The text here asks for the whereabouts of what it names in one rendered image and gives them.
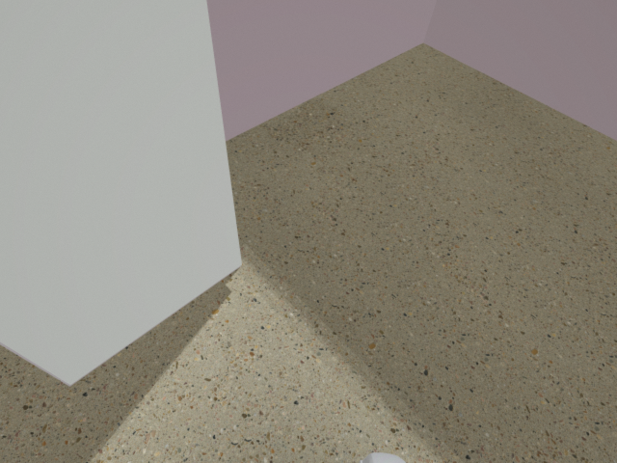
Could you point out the fridge door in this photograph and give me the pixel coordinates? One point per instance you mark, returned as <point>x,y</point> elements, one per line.
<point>116,206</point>

